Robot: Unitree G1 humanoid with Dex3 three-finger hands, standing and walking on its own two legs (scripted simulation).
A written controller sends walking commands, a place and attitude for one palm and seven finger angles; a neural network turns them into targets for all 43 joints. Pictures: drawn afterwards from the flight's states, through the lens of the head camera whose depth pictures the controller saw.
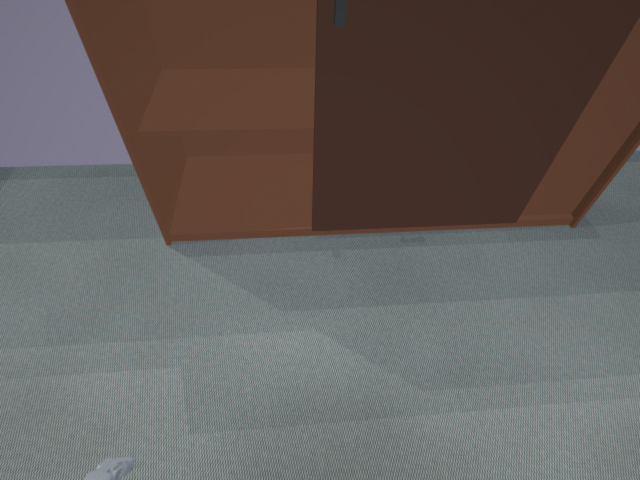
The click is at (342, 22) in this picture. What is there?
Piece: wardrobe's sliding door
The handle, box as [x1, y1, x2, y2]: [334, 0, 346, 27]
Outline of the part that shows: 335,0 334,26 344,27 346,0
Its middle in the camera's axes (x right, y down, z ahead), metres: +0.05 -0.62 +0.89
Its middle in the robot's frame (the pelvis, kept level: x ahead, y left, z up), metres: +1.12 +0.02 +0.21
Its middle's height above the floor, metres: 0.98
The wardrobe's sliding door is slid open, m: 0.58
